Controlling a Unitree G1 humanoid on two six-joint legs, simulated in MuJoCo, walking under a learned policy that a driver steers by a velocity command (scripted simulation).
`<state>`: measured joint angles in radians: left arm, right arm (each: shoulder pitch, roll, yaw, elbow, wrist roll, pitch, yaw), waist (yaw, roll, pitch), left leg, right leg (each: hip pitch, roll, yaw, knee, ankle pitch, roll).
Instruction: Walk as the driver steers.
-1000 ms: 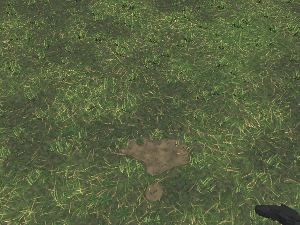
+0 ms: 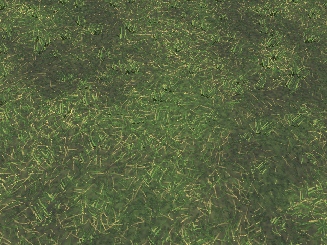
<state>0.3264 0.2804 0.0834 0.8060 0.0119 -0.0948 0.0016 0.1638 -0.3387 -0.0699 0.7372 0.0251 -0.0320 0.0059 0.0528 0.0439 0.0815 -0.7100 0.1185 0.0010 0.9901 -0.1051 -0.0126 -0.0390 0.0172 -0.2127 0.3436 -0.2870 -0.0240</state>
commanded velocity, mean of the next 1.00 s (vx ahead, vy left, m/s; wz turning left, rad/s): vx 0.62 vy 0.00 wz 0.74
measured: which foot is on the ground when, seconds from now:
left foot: up 0.00-0.12, down 0.14-0.60, up 0.62-1.00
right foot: down 0.00-0.14, up 0.16-0.60, down 0.62-1.00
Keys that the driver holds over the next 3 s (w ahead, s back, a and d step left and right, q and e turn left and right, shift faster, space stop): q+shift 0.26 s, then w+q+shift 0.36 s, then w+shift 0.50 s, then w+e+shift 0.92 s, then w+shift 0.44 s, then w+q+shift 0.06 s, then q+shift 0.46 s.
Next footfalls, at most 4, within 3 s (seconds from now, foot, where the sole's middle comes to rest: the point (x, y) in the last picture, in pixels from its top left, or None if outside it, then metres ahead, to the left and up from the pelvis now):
0.14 left None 0.31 0.08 -0.78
0.62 right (195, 232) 0.51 -0.07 -0.78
1.10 left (79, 192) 0.66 0.43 -0.78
1.56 right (68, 109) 1.13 0.60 -0.78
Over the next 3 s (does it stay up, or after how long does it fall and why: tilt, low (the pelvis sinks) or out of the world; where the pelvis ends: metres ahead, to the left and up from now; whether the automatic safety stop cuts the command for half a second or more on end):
stays up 2.05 0.70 -0.03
